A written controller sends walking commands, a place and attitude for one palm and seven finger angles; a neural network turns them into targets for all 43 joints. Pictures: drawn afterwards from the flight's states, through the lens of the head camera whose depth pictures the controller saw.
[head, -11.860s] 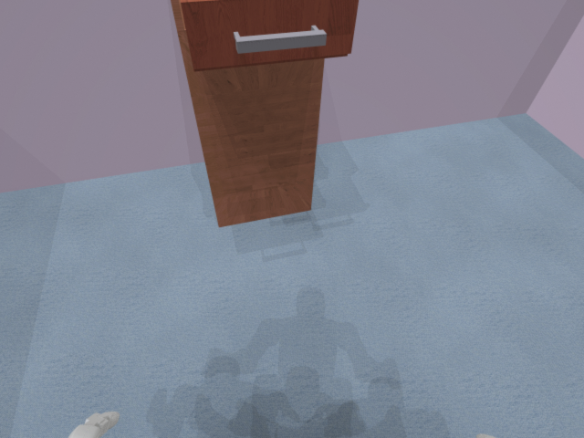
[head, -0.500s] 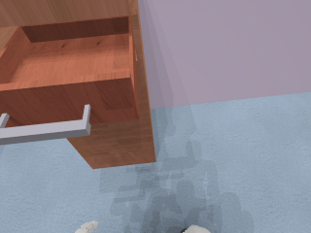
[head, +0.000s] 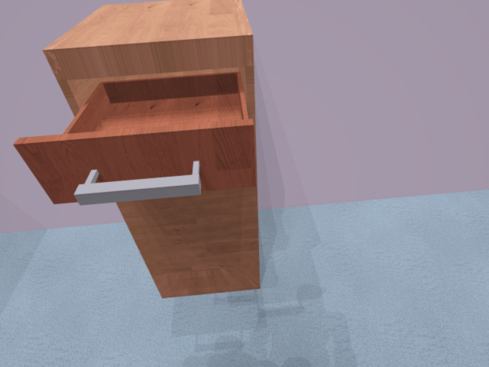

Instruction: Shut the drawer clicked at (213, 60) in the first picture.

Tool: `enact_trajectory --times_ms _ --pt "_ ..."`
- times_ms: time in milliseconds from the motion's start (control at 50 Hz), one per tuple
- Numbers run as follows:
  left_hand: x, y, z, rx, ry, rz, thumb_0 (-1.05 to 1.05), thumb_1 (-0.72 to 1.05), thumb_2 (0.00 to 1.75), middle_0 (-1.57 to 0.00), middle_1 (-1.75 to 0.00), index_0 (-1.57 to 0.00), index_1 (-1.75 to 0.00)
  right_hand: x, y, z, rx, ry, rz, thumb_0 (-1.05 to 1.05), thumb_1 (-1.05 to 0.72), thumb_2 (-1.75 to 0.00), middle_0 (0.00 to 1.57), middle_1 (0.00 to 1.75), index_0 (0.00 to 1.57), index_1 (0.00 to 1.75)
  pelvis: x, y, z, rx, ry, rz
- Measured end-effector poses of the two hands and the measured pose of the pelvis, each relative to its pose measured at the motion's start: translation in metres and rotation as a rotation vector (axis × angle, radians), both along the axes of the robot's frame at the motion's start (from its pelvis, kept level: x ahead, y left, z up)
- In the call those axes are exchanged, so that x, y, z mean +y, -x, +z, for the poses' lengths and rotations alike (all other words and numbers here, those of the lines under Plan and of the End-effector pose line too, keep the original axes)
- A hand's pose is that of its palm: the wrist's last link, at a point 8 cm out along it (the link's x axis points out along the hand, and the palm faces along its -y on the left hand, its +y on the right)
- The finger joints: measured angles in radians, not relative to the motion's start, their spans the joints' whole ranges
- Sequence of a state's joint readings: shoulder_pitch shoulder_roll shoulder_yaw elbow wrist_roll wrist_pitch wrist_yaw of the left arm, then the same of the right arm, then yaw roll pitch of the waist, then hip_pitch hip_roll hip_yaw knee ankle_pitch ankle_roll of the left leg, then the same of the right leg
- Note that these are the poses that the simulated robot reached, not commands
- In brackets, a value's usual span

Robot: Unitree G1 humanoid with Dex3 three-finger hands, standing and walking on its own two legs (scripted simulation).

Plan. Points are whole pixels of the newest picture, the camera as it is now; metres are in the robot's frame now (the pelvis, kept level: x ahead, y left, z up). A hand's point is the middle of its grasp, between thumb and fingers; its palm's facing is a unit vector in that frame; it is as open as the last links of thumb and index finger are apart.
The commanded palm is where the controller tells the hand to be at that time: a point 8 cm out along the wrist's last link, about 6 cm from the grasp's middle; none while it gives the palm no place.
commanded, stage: come to a stop and stand still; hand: left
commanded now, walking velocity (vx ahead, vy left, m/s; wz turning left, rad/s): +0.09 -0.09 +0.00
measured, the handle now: (142, 180) +0.37 +0.20 +0.16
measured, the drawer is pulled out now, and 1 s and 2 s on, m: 0.25 0.25 0.25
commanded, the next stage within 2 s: look again from close up in 0.40 s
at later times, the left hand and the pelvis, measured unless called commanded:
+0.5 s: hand out of the picture +0.00 +0.15 -0.16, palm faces +0.06 -0.98 -0.18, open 7.3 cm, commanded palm none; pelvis -0.01 -0.02 +0.01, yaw +0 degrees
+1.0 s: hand out of the picture -0.01 +0.14 -0.16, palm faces +0.06 -0.98 -0.18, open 7.3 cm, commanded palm none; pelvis +0.01 -0.02 +0.02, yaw +1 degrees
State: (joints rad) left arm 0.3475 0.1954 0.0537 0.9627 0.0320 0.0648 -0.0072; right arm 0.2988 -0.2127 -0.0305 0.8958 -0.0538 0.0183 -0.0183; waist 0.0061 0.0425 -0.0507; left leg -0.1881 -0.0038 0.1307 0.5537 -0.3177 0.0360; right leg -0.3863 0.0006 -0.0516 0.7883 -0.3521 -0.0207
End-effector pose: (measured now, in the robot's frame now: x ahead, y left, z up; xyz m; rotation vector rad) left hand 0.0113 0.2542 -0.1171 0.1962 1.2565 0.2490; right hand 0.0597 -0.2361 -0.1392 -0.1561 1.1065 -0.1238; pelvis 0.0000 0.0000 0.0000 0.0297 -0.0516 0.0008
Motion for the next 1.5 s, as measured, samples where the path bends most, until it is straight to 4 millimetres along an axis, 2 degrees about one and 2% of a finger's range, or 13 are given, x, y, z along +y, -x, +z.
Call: enact_trajectory --times_ms 100,240,420,620,860,1100,1140,1220,1300,1340,1380,1420,1500 --pt "-0.015 0.033 -0.001 0.069 0.003 0.009 0.00 0.91 0.90 -0.20 -0.30 -0.20 -0.29 -0.006 0.018 -0.012 0.076 -0.014 0.001 0.00 -0.90 -0.90 0.21 0.30 0.20 0.30 -0.008 0.008 -0.003 0.022 0.005 -0.010" --pt "-0.049 0.060 -0.001 0.137 0.072 0.036 0.00 0.91 0.90 -0.20 -0.30 -0.20 -0.29 -0.012 0.044 0.003 0.175 -0.014 -0.015 0.00 -0.91 -0.90 0.20 0.30 0.20 0.30 -0.018 0.013 0.011 0.035 0.004 0.003" --pt "-0.059 0.034 -0.018 0.097 0.127 0.010 0.01 0.92 0.90 -0.20 -0.30 -0.20 -0.29 0.000 0.073 0.006 0.226 -0.003 -0.048 0.00 -0.91 -0.90 0.20 0.30 0.20 0.30 -0.020 0.013 0.010 0.022 0.019 0.004" --pt "-0.049 0.018 -0.006 0.067 0.084 0.002 0.01 0.93 0.90 -0.20 -0.30 -0.20 -0.29 0.022 0.095 -0.001 0.306 -0.067 -0.042 0.00 -0.91 -0.90 0.20 0.30 0.20 0.30 -0.017 0.006 0.014 0.024 0.018 0.012" --pt "-0.057 0.025 -0.009 0.117 0.099 0.009 0.01 0.93 0.90 -0.20 -0.30 -0.20 -0.29 0.023 0.097 0.001 0.342 -0.066 -0.048 0.00 -0.91 -0.90 0.20 0.30 0.20 0.30 -0.017 -0.002 0.015 0.030 0.018 0.011" --pt "-0.064 0.027 -0.012 0.145 0.120 0.013 0.01 0.92 0.90 -0.20 -0.30 -0.20 -0.29 0.017 0.082 0.004 0.333 -0.039 -0.044 0.00 -0.91 -0.90 0.20 0.30 0.20 0.30 -0.014 -0.010 0.015 0.042 0.025 0.009" --pt "-0.050 0.010 0.003 0.052 0.075 0.057 0.04 0.96 0.90 -0.21 -0.30 -0.21 -0.30 0.012 0.066 0.007 0.229 -0.020 -0.049 0.00 -0.91 -0.90 0.20 0.30 0.20 0.30 -0.013 -0.009 0.013 0.033 0.026 -0.007" --pt "-0.021 -0.068 0.072 -0.421 -0.064 0.056 0.07 0.99 0.90 -0.23 -0.33 -0.23 -0.32 -0.002 0.008 0.014 -0.082 0.021 -0.052 0.01 -0.91 -0.90 0.21 0.30 0.20 0.30 -0.004 -0.010 0.010 0.032 0.021 0.015" --pt "-0.038 -0.151 0.150 -0.940 -0.034 -0.049 0.05 0.97 0.90 -0.27 -0.38 -0.27 -0.38 -0.012 -0.065 0.036 -0.389 0.056 -0.011 0.01 -0.91 -0.90 0.20 0.30 0.20 0.30 0.005 -0.010 0.003 0.065 0.021 0.030" --pt "-0.058 -0.175 0.175 -1.169 0.075 -0.086 0.04 0.96 0.90 -0.30 -0.41 -0.30 -0.41 -0.013 -0.099 0.055 -0.514 0.071 0.016 0.01 -0.91 -0.90 0.20 0.30 0.20 0.30 0.006 -0.011 -0.003 0.093 0.018 0.025" --pt "-0.077 -0.181 0.184 -1.331 0.213 -0.106 0.03 0.95 0.90 -0.33 -0.45 -0.33 -0.45 -0.012 -0.127 0.075 -0.605 0.080 0.054 0.01 -0.91 -0.90 0.20 0.30 0.20 0.30 0.005 -0.012 -0.009 0.117 0.013 0.014" --pt "-0.088 -0.171 0.177 -1.379 0.292 -0.118 0.02 0.94 0.90 -0.37 -0.49 -0.37 -0.48 -0.010 -0.152 0.093 -0.664 0.092 0.103 0.01 -0.91 -0.90 0.20 0.30 0.20 0.30 0.003 -0.014 -0.015 0.129 0.009 0.005" --pt "-0.082 -0.130 0.143 -1.151 0.240 -0.132 0.01 0.92 0.90 -0.46 -0.57 -0.45 -0.57 0.004 -0.192 0.115 -0.721 0.098 0.188 0.01 -0.91 -0.90 0.20 0.30 0.20 0.30 0.003 -0.014 -0.024 0.120 0.011 0.010"
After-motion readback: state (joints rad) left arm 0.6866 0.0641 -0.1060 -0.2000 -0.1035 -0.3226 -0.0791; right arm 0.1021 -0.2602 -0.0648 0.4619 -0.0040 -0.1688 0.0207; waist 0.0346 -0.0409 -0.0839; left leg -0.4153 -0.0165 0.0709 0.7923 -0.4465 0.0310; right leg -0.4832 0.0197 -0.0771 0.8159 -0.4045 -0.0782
